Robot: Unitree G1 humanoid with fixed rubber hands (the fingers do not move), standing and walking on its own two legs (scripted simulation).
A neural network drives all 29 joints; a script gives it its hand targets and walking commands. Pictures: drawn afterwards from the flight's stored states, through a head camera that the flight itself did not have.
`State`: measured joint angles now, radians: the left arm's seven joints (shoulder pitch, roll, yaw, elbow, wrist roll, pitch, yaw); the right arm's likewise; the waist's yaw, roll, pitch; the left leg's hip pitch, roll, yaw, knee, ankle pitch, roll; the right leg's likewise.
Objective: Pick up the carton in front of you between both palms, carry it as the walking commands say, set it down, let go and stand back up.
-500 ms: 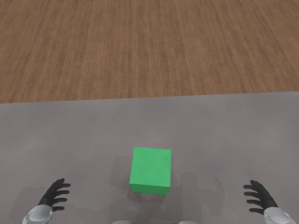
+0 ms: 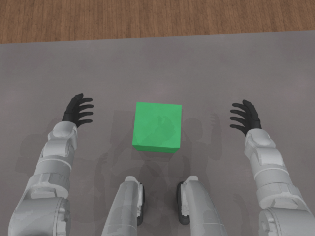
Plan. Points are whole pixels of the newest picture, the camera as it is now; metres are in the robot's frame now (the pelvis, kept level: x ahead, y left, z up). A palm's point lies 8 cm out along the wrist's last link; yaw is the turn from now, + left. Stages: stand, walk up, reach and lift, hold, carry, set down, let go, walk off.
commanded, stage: reach and lift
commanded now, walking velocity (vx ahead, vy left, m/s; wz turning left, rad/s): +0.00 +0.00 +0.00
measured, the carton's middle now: (157, 130) +0.46 +0.01 -0.56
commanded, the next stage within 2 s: none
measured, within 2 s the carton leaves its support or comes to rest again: neither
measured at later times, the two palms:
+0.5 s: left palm (101, 96) +0.49 +0.20 -0.19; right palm (217, 105) +0.46 -0.18 -0.19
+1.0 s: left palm (115, 120) +0.47 +0.20 -0.42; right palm (201, 125) +0.45 -0.18 -0.42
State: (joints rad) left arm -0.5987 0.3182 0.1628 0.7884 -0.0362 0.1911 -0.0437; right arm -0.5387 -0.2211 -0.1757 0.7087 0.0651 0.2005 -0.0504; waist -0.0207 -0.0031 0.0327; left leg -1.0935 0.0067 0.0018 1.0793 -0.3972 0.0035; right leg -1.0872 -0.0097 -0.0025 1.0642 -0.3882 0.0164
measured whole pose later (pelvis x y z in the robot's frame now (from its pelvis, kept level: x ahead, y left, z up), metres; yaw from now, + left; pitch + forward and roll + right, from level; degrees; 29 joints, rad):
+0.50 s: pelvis -0.02 +0.01 -0.07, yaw -1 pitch +47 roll -1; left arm -1.16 0.29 0.32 1.03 0.07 0.08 -0.02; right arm -1.05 -0.14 -0.39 0.88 -0.05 0.08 -0.08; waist -0.03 0.00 -0.09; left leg -1.72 0.00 0.00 1.26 -0.36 0.02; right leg -1.71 -0.02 0.00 1.23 -0.36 0.03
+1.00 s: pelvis -0.06 -0.01 -0.27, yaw -1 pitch +43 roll -2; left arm -1.31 0.42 0.09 1.09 -0.20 0.06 0.06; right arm -1.22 -0.24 -0.16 0.95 0.20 0.08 -0.17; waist -0.02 -0.01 0.14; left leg -2.24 0.01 -0.03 2.01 -0.52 -0.01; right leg -2.23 0.01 -0.01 1.98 -0.51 0.02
